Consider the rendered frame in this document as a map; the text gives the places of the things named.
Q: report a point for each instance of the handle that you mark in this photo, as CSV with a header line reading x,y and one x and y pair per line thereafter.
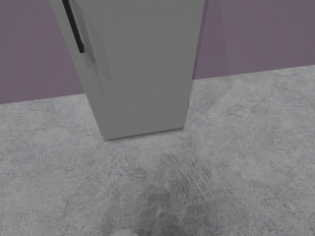
x,y
73,25

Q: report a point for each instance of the fridge door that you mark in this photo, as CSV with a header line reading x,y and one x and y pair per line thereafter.
x,y
138,60

